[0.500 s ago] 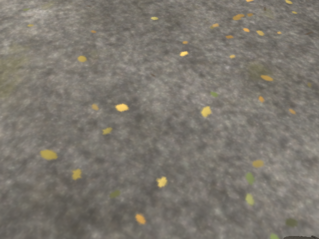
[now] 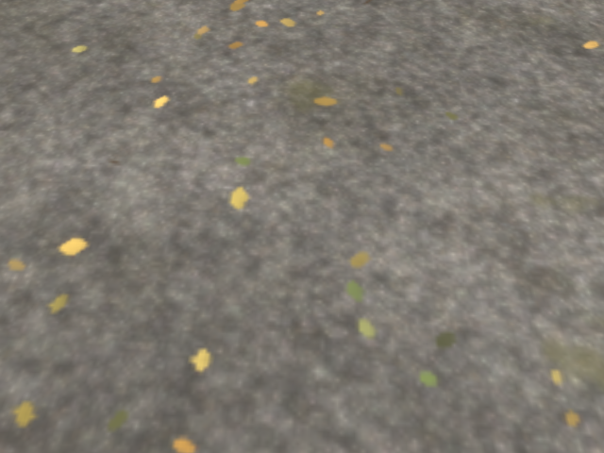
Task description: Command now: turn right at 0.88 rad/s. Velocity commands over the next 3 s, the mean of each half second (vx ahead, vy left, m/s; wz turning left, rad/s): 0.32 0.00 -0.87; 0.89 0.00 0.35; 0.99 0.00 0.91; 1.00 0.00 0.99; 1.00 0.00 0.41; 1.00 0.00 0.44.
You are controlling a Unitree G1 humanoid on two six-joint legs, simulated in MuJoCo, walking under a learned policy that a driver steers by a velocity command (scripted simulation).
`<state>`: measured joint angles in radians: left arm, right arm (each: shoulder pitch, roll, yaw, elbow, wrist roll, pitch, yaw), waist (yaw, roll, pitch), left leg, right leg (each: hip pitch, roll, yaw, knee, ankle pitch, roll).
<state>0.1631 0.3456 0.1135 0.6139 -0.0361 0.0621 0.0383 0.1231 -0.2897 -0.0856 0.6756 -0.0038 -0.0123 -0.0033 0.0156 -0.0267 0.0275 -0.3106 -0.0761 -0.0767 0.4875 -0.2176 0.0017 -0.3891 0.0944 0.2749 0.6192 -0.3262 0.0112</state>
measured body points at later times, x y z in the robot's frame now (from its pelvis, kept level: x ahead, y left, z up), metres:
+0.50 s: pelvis +0.07 -0.08 +0.00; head +0.08 -0.11 +0.45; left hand +0.39 +0.04 -0.05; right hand -0.05 -0.38 -0.12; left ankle +0.02 +0.11 -0.73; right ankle +0.05 -0.21 -0.72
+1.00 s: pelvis +0.38 -0.28 -0.04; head +0.40 -0.28 +0.41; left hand +0.43 -0.02 -0.17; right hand +0.45 -0.57 -0.14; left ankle +0.47 -0.30 -0.74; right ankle +0.09 -0.25 -0.64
